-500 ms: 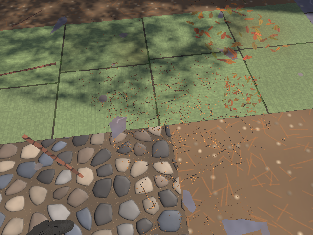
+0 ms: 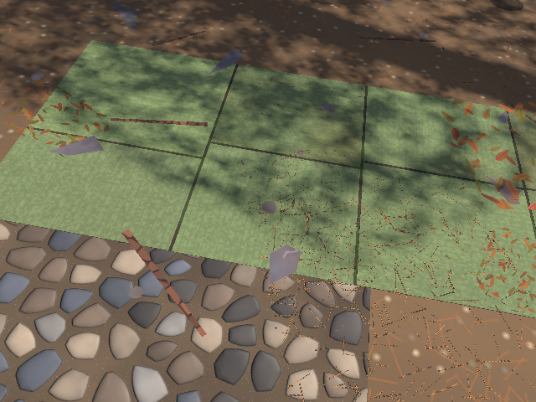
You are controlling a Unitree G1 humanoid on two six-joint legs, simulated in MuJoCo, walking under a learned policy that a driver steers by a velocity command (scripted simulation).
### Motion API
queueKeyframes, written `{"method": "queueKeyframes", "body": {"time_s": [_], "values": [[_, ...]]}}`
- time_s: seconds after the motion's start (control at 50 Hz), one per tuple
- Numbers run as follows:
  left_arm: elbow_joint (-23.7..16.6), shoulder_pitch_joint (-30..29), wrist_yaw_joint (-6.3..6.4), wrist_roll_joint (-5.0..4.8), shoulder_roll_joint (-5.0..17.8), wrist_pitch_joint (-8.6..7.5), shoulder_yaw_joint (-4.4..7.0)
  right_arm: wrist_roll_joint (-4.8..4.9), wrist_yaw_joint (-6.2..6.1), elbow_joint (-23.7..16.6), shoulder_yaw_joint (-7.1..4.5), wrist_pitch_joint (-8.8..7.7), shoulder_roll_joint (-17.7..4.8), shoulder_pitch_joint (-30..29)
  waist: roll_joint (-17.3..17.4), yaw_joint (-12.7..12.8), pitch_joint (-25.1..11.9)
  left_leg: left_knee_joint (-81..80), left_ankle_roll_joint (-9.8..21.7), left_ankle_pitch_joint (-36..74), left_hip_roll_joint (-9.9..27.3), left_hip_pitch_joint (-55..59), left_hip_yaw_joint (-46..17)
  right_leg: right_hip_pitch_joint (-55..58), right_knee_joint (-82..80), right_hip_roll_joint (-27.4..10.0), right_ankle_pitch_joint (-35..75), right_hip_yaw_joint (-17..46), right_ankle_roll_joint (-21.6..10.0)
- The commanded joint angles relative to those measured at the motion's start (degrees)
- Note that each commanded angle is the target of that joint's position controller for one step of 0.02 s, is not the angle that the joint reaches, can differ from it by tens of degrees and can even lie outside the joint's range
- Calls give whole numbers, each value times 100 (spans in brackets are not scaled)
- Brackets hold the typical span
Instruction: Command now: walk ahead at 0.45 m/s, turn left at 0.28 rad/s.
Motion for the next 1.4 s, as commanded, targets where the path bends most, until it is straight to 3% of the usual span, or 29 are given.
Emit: {"method": "queueKeyframes", "body": {"time_s": [0.02, 0.12, 0.2, 0.26, 0.28, 0.3, 0.32, 0.34, 0.36, 0.4, 0.48, 0.58, 0.64, 0.66, 0.68, 0.72, 0.82, 0.86, 0.92, 0.94, 0.96, 0.98, 1.04, 1.18, 1.28, 1.34, 1.36, 1.38, 1.4], "values": [[-491, -816, -30, -21, 215, -96, -5, 6, -103, -301, -276, -116, -1033, -39, 791, -73, 249, -935, 737, 1686, 1112, 515, -837, -708, -786, 8, 926, -1, 132], [-711, -1553, -161, -114, 109, -125, -111, 55, -120, -16, -298, -119, -1076, 336, 822, -337, 685, -1052, 732, 1392, 1224, 411, -689, -340, -1879, 132, 1453, -76, 28], [-752, -1522, -238, -78, 227, -189, -97, 78, -138, 149, -328, -50, -1113, 325, 862, -179, 736, -597, 599, 2527, 1444, 936, -696, -106, -2339, 218, 985, -96, -277], [-331, 23, -122, 89, 659, -220, 109, 46, -182, 84, -310, 15, -1171, 80, 992, 642, -508, 1446, 146, 5363, 945, 789, -358, 2280, -2521, 557, 1579, -415, -689], [-166, 937, -61, 199, 984, -216, 149, -86, -190, -72, -217, 2, -923, 126, 419, 906, -1464, 3027, -97, 3618, 623, -509, -351, 4333, -1985, -494, 3365, 631, -1086], [-1, 1218, -79, 180, 1273, -163, 188, -50, -93, 55, 3, -50, -153, 1308, -1418, 394, -2666, 5494, -528, -2096, -497, -2474, -415, 6430, -2017, -2302, 4218, 3218, -2375], [-31, 1247, -78, 25, 787, -104, 108, 73, -92, 286, -170, -72, -941, 1064, -697, 757, -2882, 5989, -544, -2212, -406, -2569, -1122, 6049, -2471, -2039, 3406, 3420, -2222], [-85, 696, -46, -24, 597, -71, 24, 205, -92, 47, -249, -63, -1152, 246, -581, 717, -1752, 5867, -529, -1956, -74, -2949, -882, 5168, -2646, -1767, 3207, 2390, -1941], [-84, 270, -16, -23, 434, -50, -38, 129, -142, -56, -217, -47, -1097, -160, -129, 554, -1128, 5451, -551, -1582, 208, -2870, -583, 4251, -2832, -1463, 3275, 1843, -1728], [-28, -129, 5, 95, 217, -45, -134, -1, -190, -84, -235, 78, -930, -235, -103, 176, -567, 4797, -610, -1153, 510, -2134, -425, 2784, -3205, -1128, 3519, 1223, -1611], [179, -607, -1, 159, 284, -71, -135, -51, -262, -29, -84, 251, -389, -48, -420, -125, -537, 2933, -720, -744, 561, -1017, -153, 1737, -3507, -881, 3775, 490, -1590], [398, -585, 56, 70, 444, 163, -125, -57, -221, -40, -151, 378, -603, -571, -264, 35, -429, 1669, -571, 614, 470, -348, 1, 1481, -3695, -786, 400, 541, -1292], [553, -380, 40, 48, 70, 246, -304, -203, -248, -211, -182, 339, -704, -942, 11, 36, 64, 508, -331, 1099, 672, 126, -269, 1045, -3400, -315, -1497, 649, -662], [592, -118, 36, 101, 72, 249, -308, -190, -289, -328, -243, 311, -1053, -1042, 503, 242, 131, 399, -186, 1508, 1093, 112, -609, 977, -2973, 56, -1659, 473, -417], [575, 119, 83, 34, 29, 293, -295, -146, -287, -211, -324, 309, -1253, -1196, 1333, 493, 73, 256, 25, 249, 1130, -560, -675, 1392, -2699, 373, -1421, 19, -276], [487, -198, 159, -4, 331, 379, -209, -157, -256, -269, -279, 250, -904, -1303, 1277, 301, 232, 119, -54, -294, 962, -775, -570, 1412, -2173, 455, -848, -73, -207], [292, -157, 135, -68, 328, 486, -82, -34, -415, -258, -415, 206, -1065, -978, 1168, 170, -317, 593, 404, 2035, 1714, -29, -829, 945, -1177, 323, -456, -14, -279], [294, -17, 81, -96, 228, 538, -58, 4, -465, -349, -438, 234, -1054, -1101, 1226, 165, -493, 498, 513, 799, 1954, -113, -963, 998, -859, 350, -1472, -213, -399], [504, 585, 39, -150, 306, 573, 51, 55, -399, -461, -415, 192, -960, -1599, 637, 536, 34, 784, 178, -1948, 1547, -1832, -372, 2282, -1745, 337, -1740, -104, -802], [647, 1091, 104, -128, 838, 539, 217, 44, -350, -709, -314, 160, -585, -1922, -614, 629, 333, 2285, -309, -2136, 711, -2953, 674, 2647, -2921, -449, -3129, 1702, -1312], [608, 1618, 40, -103, 1267, 363, 277, 131, -332, -1055, -271, 29, -548, -2626, -1491, 1083, 507, 3803, -482, -2244, -150, -4323, 417, 3372, -4283, -1402, -3705, 4391, -2092], [523, 1410, 44, 32, 1045, 203, 163, 204, -286, -990, -326, -125, -706, -2451, -1024, 885, 501, 4385, -367, -1924, 149, -4795, -294, 3724, -4202, -1662, -3111, 4587, -2133], [285, 905, 134, -140, 674, 74, 53, -58, -153, -680, -390, -396, -812, -2011, -230, 502, 195, 4062, -300, -569, 460, -4461, -354, 3895, -3703, -1164, -885, 3147, -1655], [235, 1345, 367, -146, 763, 243, 103, 33, 83, -843, -211, -463, -325, -2766, -371, 703, 239, 1515, -682, 1094, 8, -2958, 47, 3114, -3729, -443, 492, 1814, -1342], [170, 1427, 366, -192, 797, 279, 160, 127, 136, -939, -288, -520, -631, -2829, -547, 603, 291, 864, -582, 1298, -79, -1911, -82, 2725, -3500, -608, 249, 2304, -1158], [22, 1173, 335, -150, 594, 263, 135, 66, 41, -691, -468, -571, -981, -1724, -553, -35, -228, 504, -180, 1153, 52, -220, -59, 2452, -2387, -241, 1127, 2175, -825], [-127, 1079, 307, -41, 281, 247, 30, -18, -21, -593, -554, -569, -1281, -784, -65, -450, -1052, 616, 203, 650, 937, 1204, -899, 1814, -852, 103, 566, 1782, -621], [-330, 1706, 325, -163, -193, 185, -98, -129, 6, -427, -627, -503, -1694, -261, 1751, -174, -1805, 3, 1019, -771, 2274, 2846, -3501, -16, 1042, 958, -2226, 1080, -271], [-237, 1813, 317, -278, 349, 171, -14, -43, 45, -434, -522, -480, -1247, -405, 1758, -116, -1431, -416, 1106, -1964, 2520, 2538, -4361, -812, 1947, 502, -2493, 1106, -210]]}}
Keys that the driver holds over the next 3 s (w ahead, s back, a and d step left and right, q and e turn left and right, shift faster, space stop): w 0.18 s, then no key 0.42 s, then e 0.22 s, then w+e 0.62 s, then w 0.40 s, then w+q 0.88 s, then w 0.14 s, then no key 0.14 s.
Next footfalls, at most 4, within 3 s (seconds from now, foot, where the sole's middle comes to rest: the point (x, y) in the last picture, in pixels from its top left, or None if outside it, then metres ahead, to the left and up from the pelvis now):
0.26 right None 0.35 -0.13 -0.79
0.64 left None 0.36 0.12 -0.79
1.36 left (238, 340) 0.67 0.02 -0.79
1.82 right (367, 306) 0.77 -0.34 -0.79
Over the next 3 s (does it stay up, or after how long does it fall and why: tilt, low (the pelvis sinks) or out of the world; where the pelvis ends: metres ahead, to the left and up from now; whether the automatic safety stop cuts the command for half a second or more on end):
stays up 1.31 -0.42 -0.01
